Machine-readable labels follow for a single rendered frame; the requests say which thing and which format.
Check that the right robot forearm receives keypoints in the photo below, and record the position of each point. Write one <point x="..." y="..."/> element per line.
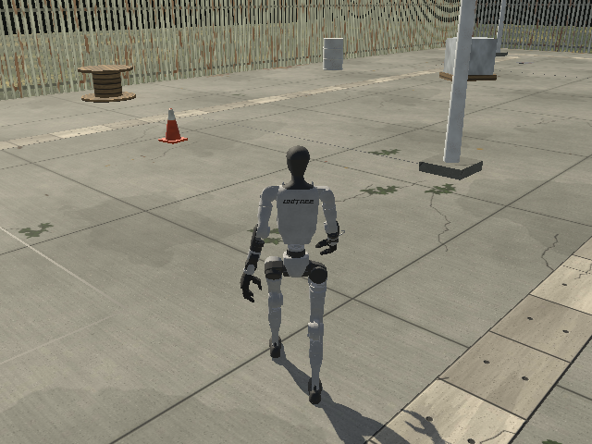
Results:
<point x="333" y="238"/>

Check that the robot left hand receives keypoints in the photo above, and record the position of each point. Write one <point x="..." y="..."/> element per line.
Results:
<point x="244" y="285"/>

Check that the right robot upper arm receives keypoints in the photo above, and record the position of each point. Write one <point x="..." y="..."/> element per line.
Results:
<point x="329" y="208"/>

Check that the left robot upper arm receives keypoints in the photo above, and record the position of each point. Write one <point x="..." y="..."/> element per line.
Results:
<point x="268" y="195"/>

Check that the robot right foot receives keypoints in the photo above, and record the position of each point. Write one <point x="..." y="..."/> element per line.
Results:
<point x="315" y="396"/>

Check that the left robot forearm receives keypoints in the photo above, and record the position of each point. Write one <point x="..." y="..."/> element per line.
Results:
<point x="253" y="253"/>

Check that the robot right hand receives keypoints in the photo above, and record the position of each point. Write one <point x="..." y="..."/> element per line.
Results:
<point x="322" y="243"/>

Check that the robot torso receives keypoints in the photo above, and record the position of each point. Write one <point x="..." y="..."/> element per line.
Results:
<point x="297" y="212"/>

